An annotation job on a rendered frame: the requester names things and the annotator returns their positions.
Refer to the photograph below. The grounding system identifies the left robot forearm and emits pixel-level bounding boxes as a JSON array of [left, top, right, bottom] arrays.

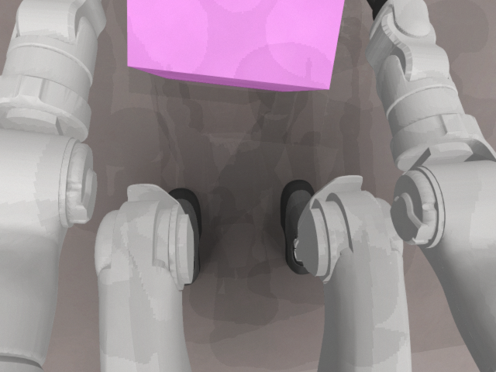
[[0, 0, 106, 142]]

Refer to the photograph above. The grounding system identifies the carton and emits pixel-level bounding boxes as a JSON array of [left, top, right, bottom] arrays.
[[127, 0, 345, 92]]

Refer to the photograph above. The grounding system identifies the robot right shin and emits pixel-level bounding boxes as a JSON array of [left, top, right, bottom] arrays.
[[294, 175, 403, 273]]

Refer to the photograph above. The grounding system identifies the right robot forearm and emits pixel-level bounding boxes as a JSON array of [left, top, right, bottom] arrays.
[[365, 0, 496, 172]]

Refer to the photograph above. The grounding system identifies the robot right upper arm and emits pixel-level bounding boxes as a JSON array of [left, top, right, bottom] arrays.
[[390, 160, 496, 372]]

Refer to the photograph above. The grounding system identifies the robot right hand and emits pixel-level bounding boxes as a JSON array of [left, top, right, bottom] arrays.
[[367, 0, 387, 20]]

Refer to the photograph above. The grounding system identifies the robot left shin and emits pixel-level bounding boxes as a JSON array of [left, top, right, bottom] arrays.
[[95, 184, 185, 277]]

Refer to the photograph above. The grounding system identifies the robot shin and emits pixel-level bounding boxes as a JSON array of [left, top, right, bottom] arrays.
[[294, 175, 403, 273], [95, 184, 185, 277]]

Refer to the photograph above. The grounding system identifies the robot left upper arm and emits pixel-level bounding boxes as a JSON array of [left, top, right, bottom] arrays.
[[0, 129, 97, 372]]

